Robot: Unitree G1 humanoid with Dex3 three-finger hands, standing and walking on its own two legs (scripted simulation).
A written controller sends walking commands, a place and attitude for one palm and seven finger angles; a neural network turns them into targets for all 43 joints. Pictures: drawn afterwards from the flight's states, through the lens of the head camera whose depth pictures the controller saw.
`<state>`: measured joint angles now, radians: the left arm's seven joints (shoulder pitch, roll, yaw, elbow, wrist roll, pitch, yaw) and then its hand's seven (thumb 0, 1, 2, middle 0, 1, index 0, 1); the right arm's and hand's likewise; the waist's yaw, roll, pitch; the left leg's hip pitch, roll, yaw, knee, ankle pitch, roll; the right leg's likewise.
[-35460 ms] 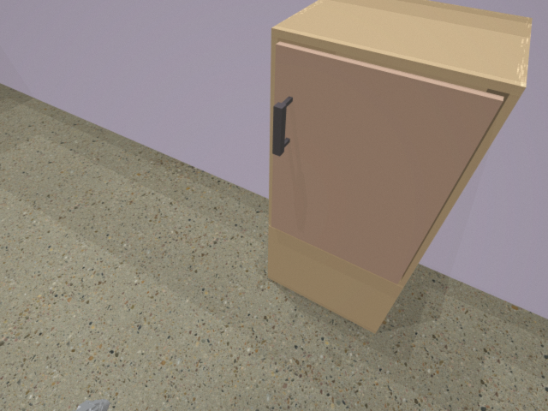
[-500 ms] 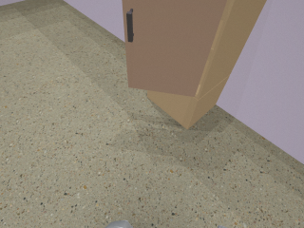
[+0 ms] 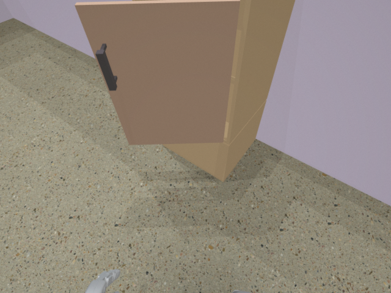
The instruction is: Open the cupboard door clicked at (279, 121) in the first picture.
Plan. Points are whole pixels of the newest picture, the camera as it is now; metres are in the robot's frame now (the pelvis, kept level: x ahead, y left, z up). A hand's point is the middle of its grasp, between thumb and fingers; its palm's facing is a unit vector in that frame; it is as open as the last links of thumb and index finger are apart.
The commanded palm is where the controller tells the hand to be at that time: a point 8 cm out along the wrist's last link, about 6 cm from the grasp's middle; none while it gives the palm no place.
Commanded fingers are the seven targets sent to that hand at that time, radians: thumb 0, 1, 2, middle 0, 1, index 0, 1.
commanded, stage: take the last steps up to it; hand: left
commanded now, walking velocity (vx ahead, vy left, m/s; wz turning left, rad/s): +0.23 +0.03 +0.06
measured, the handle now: (108, 67) +0.73 +0.27 +0.05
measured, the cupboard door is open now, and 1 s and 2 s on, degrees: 38 38 38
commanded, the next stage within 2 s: come to a stop and stand still in 0.28 s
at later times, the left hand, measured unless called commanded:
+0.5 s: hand out of the picture +0.12 +0.20 -0.18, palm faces +0.10 -0.99 -0.13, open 7.3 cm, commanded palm none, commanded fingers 0.00 0.90 0.90 -0.20 -0.30 -0.20 -0.30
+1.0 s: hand (128, 267) +0.20 +0.17 -0.15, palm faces +0.05 -0.97 -0.25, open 7.3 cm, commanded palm none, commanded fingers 0.00 0.90 0.90 -0.20 -0.30 -0.20 -0.30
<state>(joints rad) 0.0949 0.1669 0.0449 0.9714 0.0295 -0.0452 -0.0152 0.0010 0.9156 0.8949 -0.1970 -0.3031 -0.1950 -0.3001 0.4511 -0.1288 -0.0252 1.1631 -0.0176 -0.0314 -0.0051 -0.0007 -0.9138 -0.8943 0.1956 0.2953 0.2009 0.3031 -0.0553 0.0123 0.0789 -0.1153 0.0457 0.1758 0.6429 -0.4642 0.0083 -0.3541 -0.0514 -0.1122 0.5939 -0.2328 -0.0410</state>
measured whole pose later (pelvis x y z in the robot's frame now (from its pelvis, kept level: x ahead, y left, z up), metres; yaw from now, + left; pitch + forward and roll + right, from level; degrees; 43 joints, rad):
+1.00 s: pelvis +0.14 -0.02 +0.01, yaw +1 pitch -1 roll +2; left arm 0.18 0.16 0.03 1.01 0.02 0.01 0.03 0.00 0.91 0.89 -0.20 -0.30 -0.20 -0.30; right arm 0.19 -0.21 -0.07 1.07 0.00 0.07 -0.01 0.00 -0.92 -0.89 0.19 0.29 0.20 0.30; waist 0.00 0.01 0.09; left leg -0.37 0.00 0.02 0.93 -0.48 -0.05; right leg -0.21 -0.05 -0.06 0.50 -0.27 -0.02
